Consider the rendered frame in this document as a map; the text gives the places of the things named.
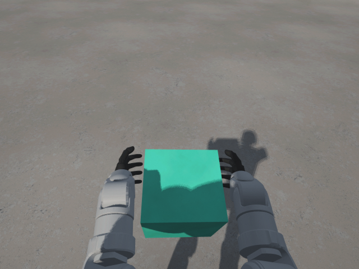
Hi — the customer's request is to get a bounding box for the right robot hand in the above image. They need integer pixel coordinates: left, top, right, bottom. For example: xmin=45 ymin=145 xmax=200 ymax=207
xmin=219 ymin=150 xmax=245 ymax=188

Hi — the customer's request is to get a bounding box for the robot right forearm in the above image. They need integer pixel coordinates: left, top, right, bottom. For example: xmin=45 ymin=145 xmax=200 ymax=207
xmin=230 ymin=171 xmax=298 ymax=269

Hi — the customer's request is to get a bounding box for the left robot hand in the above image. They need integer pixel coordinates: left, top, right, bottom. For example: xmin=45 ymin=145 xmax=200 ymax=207
xmin=115 ymin=146 xmax=143 ymax=184

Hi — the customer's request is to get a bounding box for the robot left forearm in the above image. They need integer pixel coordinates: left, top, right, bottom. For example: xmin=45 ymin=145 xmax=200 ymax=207
xmin=82 ymin=169 xmax=135 ymax=269

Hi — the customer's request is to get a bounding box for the carton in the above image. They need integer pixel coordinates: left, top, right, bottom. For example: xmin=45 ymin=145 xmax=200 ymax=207
xmin=140 ymin=149 xmax=228 ymax=238

